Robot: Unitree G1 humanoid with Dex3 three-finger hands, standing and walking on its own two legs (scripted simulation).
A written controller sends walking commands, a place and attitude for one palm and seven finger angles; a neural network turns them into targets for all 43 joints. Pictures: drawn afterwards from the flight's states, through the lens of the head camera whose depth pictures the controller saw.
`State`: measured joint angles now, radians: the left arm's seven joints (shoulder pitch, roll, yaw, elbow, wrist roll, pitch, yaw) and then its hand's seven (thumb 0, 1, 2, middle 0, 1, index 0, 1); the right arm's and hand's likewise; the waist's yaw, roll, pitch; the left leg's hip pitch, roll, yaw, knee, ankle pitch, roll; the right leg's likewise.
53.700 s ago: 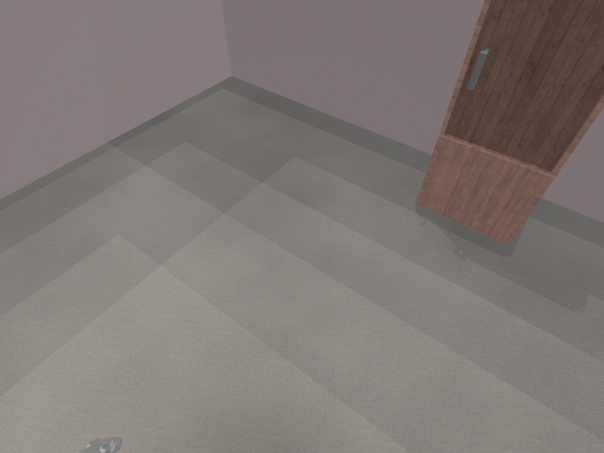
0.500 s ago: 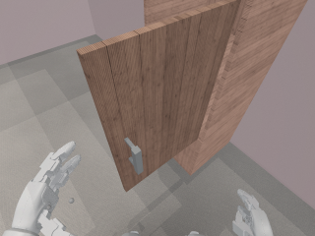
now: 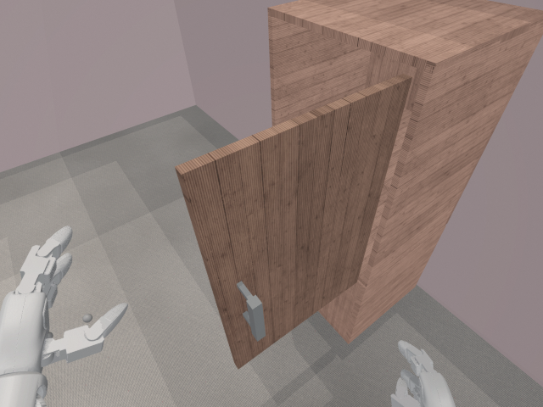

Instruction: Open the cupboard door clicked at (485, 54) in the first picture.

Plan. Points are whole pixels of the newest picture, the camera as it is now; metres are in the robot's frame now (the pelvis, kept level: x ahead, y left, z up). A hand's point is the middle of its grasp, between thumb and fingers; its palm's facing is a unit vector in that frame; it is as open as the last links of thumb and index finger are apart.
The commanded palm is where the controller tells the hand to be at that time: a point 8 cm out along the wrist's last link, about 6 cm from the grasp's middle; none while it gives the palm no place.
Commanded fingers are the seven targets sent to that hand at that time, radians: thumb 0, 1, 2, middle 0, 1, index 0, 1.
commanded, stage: draw the hand back to the body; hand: left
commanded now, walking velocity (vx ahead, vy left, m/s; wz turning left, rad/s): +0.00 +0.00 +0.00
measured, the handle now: (250, 311) +0.30 +0.08 -0.06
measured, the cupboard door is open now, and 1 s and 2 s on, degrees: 89 89 89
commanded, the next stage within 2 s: step back with the hand held close in 0.58 s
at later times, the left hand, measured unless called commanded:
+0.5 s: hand (75, 297) +0.18 +0.24 +0.16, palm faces +0.44 -0.80 -0.40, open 7.5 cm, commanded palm +0.13 +0.28 +0.18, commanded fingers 0.00 0.90 0.90 -0.20 -0.30 -0.20 -0.30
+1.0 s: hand (63, 304) +0.17 +0.25 +0.16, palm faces +0.36 -0.79 -0.50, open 7.4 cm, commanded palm +0.12 +0.29 +0.19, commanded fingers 0.00 0.90 0.90 -0.20 -0.30 -0.20 -0.30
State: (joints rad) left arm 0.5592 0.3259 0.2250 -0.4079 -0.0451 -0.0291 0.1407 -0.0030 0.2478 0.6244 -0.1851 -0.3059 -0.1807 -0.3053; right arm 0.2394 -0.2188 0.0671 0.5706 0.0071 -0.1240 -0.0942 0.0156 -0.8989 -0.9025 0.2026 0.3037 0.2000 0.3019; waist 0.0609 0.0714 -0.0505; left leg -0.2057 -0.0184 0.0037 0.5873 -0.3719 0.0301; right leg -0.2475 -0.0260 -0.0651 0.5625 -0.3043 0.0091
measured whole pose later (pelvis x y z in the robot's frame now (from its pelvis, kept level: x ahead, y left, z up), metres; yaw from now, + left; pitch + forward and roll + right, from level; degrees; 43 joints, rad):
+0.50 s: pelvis -0.01 -0.02 +0.01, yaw -1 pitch -4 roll +0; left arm 0.48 0.33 0.33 -0.39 -0.06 -0.08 0.12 0.01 0.87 0.89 -0.21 -0.31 -0.21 -0.31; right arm 0.20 -0.24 0.02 0.64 0.00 -0.12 -0.08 0.02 -0.90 -0.90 0.20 0.30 0.20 0.30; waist 0.07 0.07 0.02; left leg -0.06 0.01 0.02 0.42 -0.29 0.01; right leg -0.11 0.01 -0.06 0.41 -0.22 -0.02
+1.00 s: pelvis -0.03 -0.01 +0.01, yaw -2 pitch +0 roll +0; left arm 0.55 0.39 0.39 -0.45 -0.04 -0.15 0.12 0.01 0.88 0.90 -0.21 -0.31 -0.21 -0.31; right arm 0.16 -0.25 -0.01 0.58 0.00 -0.02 -0.08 0.01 -0.90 -0.90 0.20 0.30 0.20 0.30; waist 0.01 0.03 0.02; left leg -0.20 -0.01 0.03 0.45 -0.25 0.02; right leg -0.24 -0.01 -0.04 0.42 -0.17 0.00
